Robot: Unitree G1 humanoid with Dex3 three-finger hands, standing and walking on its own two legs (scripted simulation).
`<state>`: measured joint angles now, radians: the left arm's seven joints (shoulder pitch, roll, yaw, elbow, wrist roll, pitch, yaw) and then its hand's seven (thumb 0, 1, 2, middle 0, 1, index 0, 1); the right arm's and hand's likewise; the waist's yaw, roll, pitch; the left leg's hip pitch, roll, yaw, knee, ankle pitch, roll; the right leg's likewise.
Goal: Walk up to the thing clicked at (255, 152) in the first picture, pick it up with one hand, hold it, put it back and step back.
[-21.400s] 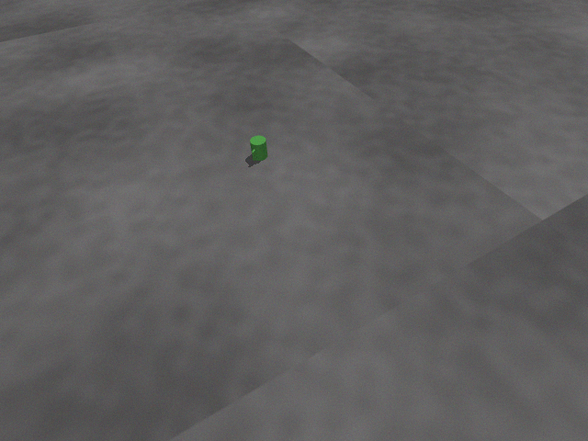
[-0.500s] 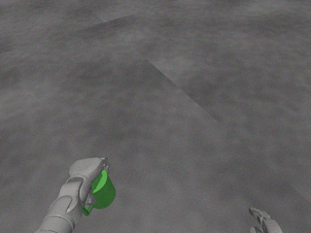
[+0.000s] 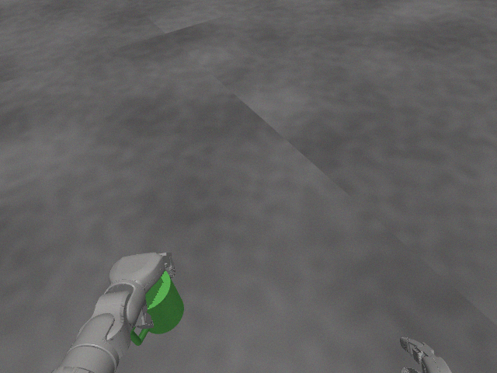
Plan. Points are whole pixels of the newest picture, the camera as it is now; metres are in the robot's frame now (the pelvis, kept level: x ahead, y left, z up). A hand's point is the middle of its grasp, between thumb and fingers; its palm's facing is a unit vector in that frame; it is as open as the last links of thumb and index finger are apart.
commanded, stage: crouch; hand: left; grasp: from above
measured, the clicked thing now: (150, 308) +0.27 +0.22 -0.11
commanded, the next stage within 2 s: lower in 1.78 s
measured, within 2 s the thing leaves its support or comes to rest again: neither
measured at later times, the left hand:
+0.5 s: hand (168, 312) +0.31 +0.23 -0.25, palm faces -0.47 +0.02 -0.88, open 11.1 cm
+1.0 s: hand (188, 317) +0.36 +0.24 -0.46, palm faces -0.48 -0.02 -0.88, open 11.1 cm
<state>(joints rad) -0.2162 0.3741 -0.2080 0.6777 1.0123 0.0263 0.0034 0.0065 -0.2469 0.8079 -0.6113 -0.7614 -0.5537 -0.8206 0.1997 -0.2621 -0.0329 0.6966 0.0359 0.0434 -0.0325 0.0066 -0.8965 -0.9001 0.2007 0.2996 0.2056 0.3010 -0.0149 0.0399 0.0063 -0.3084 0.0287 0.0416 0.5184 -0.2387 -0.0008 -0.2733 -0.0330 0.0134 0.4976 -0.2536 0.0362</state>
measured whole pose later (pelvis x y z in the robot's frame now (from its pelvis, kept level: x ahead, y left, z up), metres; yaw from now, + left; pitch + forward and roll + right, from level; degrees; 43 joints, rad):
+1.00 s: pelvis -0.06 +0.00 -0.29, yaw -2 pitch +38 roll -5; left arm -0.76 0.55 0.06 1.30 1.23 -0.14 0.40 0.01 -0.23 0.79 -0.60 -0.76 -0.56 -0.80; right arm 0.21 -0.24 -0.01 0.77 -0.12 -0.07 0.05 0.00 -0.89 -0.90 0.20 0.30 0.21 0.30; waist -0.20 0.04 -0.18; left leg -1.94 0.04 -0.07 1.90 -0.64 0.00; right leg -1.85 -0.02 -0.03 1.87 -0.68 0.04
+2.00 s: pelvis -0.08 -0.01 -0.41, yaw -6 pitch +36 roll -7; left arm -0.92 0.72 0.13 1.41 1.27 -0.18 0.39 0.01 -0.22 0.77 -0.59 -0.77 -0.55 -0.81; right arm 0.17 -0.27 0.04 0.76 -0.15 -0.08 0.11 0.00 -0.90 -0.90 0.20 0.30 0.21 0.30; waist -0.25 -0.02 -0.05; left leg -2.27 0.05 -0.13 2.29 -0.67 -0.02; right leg -2.17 0.02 -0.05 2.24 -0.71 0.04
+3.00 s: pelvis -0.08 +0.00 -0.46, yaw -10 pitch +30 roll -10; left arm -1.00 0.89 0.17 1.63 1.30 -0.26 0.50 0.00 -0.23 0.79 -0.59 -0.77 -0.56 -0.81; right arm 0.11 -0.31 0.16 0.73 -0.21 -0.13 0.17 0.00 -0.89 -0.89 0.20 0.30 0.21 0.30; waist -0.30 -0.07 0.08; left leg -2.36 0.04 -0.22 2.50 -0.68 -0.03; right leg -2.25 0.05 -0.10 2.40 -0.69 0.06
